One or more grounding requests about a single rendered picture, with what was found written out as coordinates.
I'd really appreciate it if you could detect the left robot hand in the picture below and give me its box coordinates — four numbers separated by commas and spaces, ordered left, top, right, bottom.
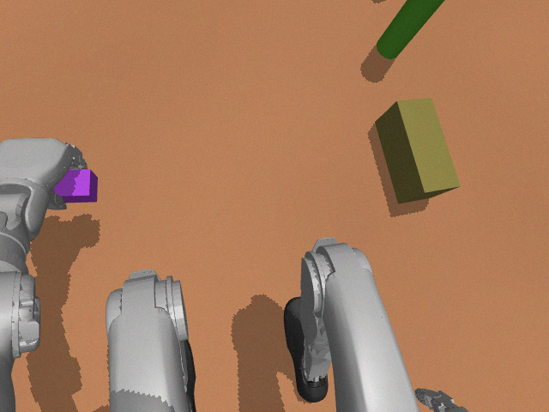
0, 138, 87, 210

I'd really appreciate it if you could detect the right robot foot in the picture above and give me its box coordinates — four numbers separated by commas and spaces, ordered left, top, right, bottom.
284, 297, 328, 403

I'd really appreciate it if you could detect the right robot hand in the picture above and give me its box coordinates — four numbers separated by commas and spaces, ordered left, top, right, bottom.
415, 388, 469, 412

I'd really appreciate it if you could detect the left robot arm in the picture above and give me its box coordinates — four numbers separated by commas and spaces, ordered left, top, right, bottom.
0, 178, 50, 412

